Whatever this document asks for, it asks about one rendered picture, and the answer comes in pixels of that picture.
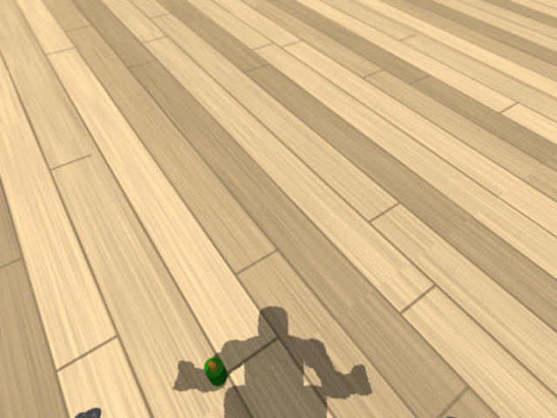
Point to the bottle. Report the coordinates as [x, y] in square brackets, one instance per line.
[215, 371]

